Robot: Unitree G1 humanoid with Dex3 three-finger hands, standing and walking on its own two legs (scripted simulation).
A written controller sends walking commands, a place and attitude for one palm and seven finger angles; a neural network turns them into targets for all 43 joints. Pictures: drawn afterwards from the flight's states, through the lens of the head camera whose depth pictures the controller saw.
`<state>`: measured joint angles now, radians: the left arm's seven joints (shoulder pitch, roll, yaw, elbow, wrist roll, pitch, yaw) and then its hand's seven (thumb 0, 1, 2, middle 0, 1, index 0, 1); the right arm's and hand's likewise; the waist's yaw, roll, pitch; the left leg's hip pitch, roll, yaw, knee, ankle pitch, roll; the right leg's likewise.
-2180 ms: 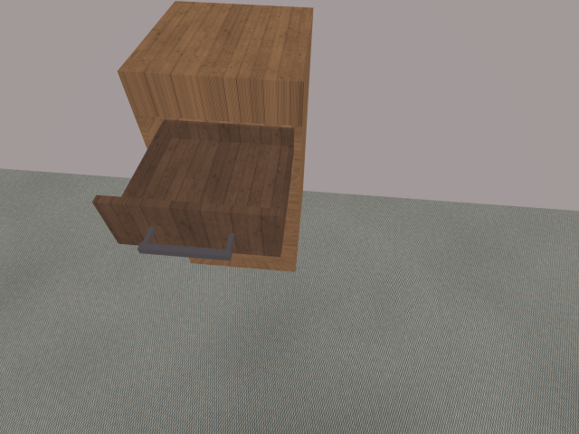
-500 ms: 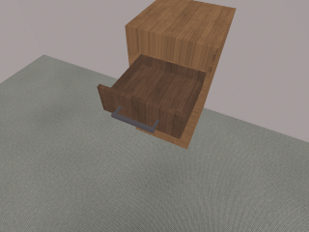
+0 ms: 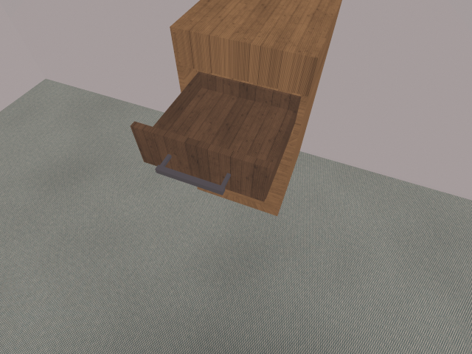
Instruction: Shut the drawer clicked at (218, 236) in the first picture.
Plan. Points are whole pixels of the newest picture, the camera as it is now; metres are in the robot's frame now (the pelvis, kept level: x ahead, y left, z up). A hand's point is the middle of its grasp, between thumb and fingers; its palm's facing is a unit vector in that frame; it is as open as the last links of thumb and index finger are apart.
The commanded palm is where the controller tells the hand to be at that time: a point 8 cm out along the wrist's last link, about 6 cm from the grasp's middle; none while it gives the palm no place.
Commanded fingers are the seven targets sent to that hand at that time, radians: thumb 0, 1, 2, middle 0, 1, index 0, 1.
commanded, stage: turn to face it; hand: left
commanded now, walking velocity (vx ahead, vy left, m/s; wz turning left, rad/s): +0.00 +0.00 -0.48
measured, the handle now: (193, 173) +0.54 +0.16 -0.13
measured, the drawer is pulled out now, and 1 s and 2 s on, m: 0.30 0.30 0.30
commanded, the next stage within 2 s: take the last steps up to it in 0.42 s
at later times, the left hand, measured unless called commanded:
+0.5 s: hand out of the picture +0.05 +0.17 -0.16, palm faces -0.11 -0.97 -0.24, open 7.4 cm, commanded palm none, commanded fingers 0.00 0.90 0.90 -0.20 -0.30 -0.20 -0.30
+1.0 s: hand (178, 317) +0.20 +0.14 -0.16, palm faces -0.24 -0.95 -0.22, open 7.4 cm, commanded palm none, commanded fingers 0.00 0.90 0.90 -0.20 -0.30 -0.20 -0.30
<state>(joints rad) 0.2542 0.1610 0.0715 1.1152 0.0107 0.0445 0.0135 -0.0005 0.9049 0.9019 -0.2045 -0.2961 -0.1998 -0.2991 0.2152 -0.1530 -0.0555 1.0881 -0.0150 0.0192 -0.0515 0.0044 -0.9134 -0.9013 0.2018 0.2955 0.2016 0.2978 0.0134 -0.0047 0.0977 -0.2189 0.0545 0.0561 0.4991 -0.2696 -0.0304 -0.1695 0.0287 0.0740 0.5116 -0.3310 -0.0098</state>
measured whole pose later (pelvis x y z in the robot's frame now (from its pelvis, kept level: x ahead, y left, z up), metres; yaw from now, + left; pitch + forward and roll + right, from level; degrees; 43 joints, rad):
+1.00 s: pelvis +0.07 -0.02 +0.00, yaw -14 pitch +0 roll +0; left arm 0.16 0.18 0.06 0.98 0.02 -0.03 -0.01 0.00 0.91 0.90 -0.20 -0.30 -0.20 -0.30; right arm 0.40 -0.17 -0.05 1.11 -0.02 0.01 -0.01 0.00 -0.91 -0.90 0.20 0.30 0.20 0.30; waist -0.04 0.03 0.09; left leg -0.33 0.02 0.00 0.84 -0.48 0.00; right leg -0.21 -0.02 -0.05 0.51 -0.29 -0.01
